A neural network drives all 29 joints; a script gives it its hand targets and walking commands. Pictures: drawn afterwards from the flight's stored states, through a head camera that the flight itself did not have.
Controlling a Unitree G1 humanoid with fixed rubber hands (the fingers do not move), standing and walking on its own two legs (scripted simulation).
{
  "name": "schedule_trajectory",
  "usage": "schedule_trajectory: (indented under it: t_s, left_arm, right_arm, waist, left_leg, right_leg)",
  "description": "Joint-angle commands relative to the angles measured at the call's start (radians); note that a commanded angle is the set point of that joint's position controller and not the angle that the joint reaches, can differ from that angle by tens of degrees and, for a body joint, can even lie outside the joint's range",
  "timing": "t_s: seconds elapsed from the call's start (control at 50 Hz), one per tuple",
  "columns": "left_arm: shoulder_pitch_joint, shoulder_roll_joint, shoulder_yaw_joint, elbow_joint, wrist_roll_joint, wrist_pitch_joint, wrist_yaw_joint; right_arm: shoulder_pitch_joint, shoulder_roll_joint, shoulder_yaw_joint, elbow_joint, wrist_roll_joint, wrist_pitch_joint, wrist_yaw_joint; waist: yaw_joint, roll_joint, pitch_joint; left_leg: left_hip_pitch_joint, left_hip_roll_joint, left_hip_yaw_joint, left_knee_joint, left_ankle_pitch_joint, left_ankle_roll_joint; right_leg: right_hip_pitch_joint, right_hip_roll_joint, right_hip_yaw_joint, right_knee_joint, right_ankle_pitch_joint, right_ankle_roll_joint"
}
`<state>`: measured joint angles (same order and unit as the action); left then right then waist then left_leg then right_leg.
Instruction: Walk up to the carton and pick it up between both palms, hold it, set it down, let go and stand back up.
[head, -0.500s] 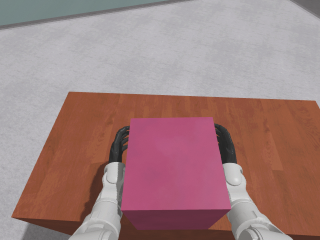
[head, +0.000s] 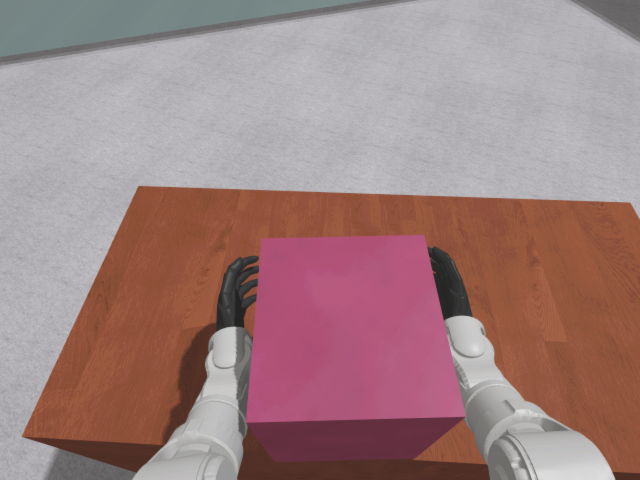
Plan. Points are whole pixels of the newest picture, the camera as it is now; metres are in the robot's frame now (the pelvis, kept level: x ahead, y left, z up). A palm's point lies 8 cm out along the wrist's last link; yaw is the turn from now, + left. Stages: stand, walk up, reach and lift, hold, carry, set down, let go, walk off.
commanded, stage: set down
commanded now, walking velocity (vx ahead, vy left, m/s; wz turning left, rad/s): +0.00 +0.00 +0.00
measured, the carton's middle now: (344, 356) +0.30 +0.00 -0.04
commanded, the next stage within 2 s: none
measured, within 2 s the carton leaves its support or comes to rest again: neither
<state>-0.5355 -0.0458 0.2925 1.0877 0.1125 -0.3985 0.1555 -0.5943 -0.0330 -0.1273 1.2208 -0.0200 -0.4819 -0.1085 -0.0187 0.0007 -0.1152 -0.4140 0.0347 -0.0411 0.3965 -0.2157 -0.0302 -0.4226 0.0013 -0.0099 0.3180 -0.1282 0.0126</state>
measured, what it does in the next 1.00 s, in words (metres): stands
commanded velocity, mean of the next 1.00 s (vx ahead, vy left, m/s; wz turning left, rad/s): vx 0.00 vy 0.00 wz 0.00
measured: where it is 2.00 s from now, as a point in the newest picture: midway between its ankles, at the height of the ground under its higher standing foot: outside the picture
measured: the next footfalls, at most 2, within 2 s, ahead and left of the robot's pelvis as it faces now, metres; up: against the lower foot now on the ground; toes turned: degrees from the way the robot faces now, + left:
none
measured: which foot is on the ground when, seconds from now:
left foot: down 0.00-1.00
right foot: down 0.00-1.00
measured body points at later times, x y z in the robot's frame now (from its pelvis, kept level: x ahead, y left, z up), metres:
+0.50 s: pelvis -0.03 +0.00 +0.00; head +0.01 +0.00 +0.44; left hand +0.30 +0.15 -0.03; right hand +0.30 -0.18 -0.03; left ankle -0.03 +0.13 -0.74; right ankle +0.00 -0.13 -0.74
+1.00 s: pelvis -0.04 +0.00 +0.00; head -0.01 +0.00 +0.45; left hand +0.22 +0.18 -0.05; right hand +0.22 -0.19 -0.05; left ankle -0.03 +0.13 -0.74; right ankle +0.00 -0.13 -0.74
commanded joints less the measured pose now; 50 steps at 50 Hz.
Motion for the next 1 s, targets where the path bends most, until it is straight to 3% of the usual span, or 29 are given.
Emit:
schedule_trajectory:
  t_s: [0.0,0.16,0.22,0.36,0.46,0.6,0.66,0.76,0.88,0.98]
  left_arm:
    - [-0.316,0.121,-0.104,-0.126,-0.016,-0.070,0.005]
    - [-0.199,0.130,-0.106,-0.146,-0.018,-0.066,-0.015]
    - [-0.175,0.145,-0.106,-0.152,-0.028,-0.066,-0.022]
    - [-0.230,0.177,-0.162,-0.179,-0.097,-0.099,-0.014]
    - [-0.176,0.193,-0.196,-0.202,-0.138,-0.126,-0.010]
    - [0.031,0.204,-0.184,-0.230,-0.131,-0.130,-0.043]
    - [0.014,0.216,-0.199,-0.244,-0.143,-0.134,-0.048]
    - [0.051,0.221,-0.258,-0.337,-0.185,-0.161,-0.034]
    - [0.328,0.209,-0.273,-0.458,-0.172,-0.159,-0.048]
    - [0.380,0.236,-0.294,-0.528,-0.185,-0.141,-0.059]
  right_arm:
    - [-0.310,-0.152,0.075,-0.032,0.128,-0.082,-0.009]
    - [-0.194,-0.190,0.120,-0.034,0.184,-0.115,-0.001]
    - [-0.173,-0.195,0.139,-0.050,0.206,-0.112,0.003]
    - [-0.213,-0.207,0.119,-0.131,0.215,-0.095,0.020]
    - [-0.163,-0.203,0.119,-0.199,0.216,-0.092,0.036]
    - [0.031,-0.202,0.145,-0.217,0.235,-0.131,0.044]
    - [0.004,-0.211,0.131,-0.238,0.231,-0.139,0.053]
    - [0.037,-0.218,0.107,-0.326,0.225,-0.151,0.075]
    - [0.292,-0.214,0.128,-0.389,0.229,-0.179,0.088]
    - [0.332,-0.202,0.138,-0.451,0.231,-0.178,0.094]
  waist:
    - [0.046,0.084,-0.523]
    - [0.044,0.075,-0.459]
    - [0.052,0.067,-0.414]
    - [0.039,0.067,-0.419]
    - [0.035,0.050,-0.425]
    - [0.039,0.009,-0.319]
    - [0.038,0.006,-0.282]
    - [0.027,0.018,-0.325]
    - [0.030,0.003,-0.297]
    - [0.044,0.000,-0.177]
  left_leg:
    - [0.018,-0.051,0.122,0.141,0.477,-0.079]
    - [0.041,-0.051,0.117,0.130,0.451,-0.080]
    - [0.047,-0.053,0.119,0.118,0.404,-0.075]
    - [0.041,-0.051,0.111,0.112,0.237,-0.063]
    - [0.020,-0.049,0.101,0.112,0.155,-0.050]
    - [0.032,-0.061,0.094,0.107,0.175,-0.038]
    - [0.016,-0.059,0.093,0.096,0.121,-0.033]
    - [0.043,-0.047,0.081,0.084,0.073,-0.031]
    - [0.133,-0.054,0.071,0.081,0.206,-0.031]
    - [0.123,-0.052,0.078,0.048,0.123,-0.020]
  right_leg:
    - [0.353,0.044,0.022,0.176,0.510,-0.026]
    - [0.342,0.056,0.010,0.159,0.462,-0.018]
    - [0.329,0.057,0.008,0.145,0.390,-0.016]
    - [0.222,0.055,0.002,0.129,0.152,-0.020]
    - [0.216,0.045,0.009,0.142,0.065,-0.018]
    - [0.315,0.040,0.020,0.133,0.097,-0.005]
    - [0.306,0.039,0.017,0.129,0.028,-0.006]
    - [0.291,0.042,0.011,0.131,-0.030,-0.016]
    - [0.377,0.048,0.022,0.122,0.100,-0.017]
    - [0.389,0.041,0.031,0.112,0.011,-0.020]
